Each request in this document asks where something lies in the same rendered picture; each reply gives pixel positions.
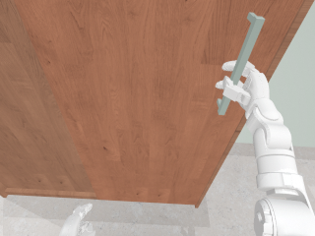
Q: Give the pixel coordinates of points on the handle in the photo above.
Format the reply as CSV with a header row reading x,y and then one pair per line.
x,y
244,54

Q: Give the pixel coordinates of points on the robot right forearm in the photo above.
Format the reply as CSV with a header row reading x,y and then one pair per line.
x,y
274,154

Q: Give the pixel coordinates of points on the robot left hand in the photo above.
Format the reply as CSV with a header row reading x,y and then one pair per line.
x,y
73,226

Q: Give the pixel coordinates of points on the robot right hand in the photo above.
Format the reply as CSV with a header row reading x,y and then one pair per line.
x,y
256,85

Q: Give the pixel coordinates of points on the wardrobe door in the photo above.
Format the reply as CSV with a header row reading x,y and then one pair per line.
x,y
135,81
36,149

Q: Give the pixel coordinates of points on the robot right upper arm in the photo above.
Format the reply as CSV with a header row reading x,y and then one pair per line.
x,y
277,217

